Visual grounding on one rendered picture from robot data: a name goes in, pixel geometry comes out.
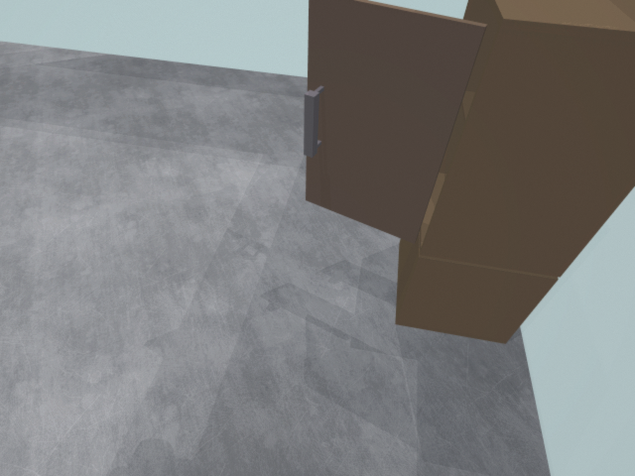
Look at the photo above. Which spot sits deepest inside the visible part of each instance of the cupboard door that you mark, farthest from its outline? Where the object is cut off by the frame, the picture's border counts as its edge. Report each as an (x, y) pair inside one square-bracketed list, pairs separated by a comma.
[(394, 79)]

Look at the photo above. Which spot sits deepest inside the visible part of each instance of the handle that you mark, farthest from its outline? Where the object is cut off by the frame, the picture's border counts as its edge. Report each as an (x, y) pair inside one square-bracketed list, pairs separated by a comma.
[(311, 142)]

